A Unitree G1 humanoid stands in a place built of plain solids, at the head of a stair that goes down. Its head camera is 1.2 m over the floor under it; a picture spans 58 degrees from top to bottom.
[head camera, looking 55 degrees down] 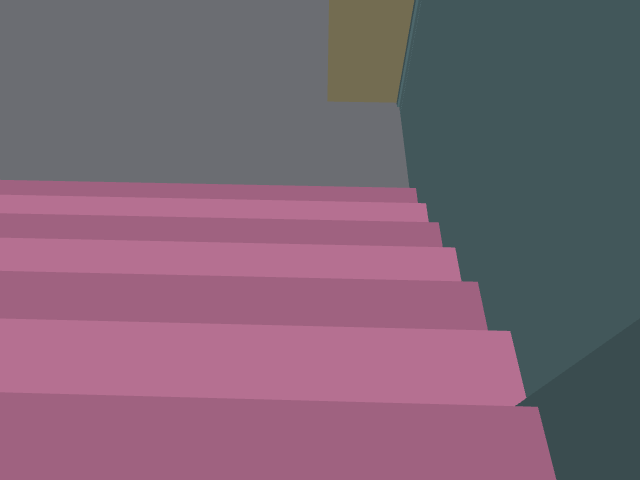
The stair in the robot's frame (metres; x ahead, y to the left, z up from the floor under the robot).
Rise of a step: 0.19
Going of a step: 0.30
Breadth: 4.03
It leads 1 degrees to the right of straight ahead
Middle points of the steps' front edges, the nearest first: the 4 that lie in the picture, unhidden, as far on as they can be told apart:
1.24 1.34 -0.56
1.54 1.33 -0.75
1.84 1.32 -0.94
2.14 1.32 -1.13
